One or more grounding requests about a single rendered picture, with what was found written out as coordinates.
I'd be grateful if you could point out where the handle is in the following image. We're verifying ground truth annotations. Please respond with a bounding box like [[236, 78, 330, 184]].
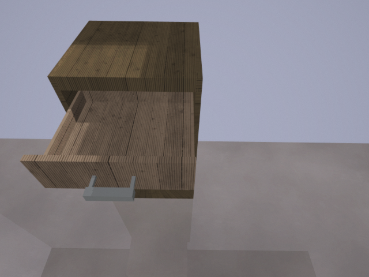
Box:
[[83, 175, 136, 201]]

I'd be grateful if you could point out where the cabinet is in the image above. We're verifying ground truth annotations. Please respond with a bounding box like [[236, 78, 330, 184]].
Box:
[[48, 21, 203, 199]]

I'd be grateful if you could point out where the drawer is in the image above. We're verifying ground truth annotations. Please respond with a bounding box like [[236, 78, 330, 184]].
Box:
[[20, 91, 196, 190]]

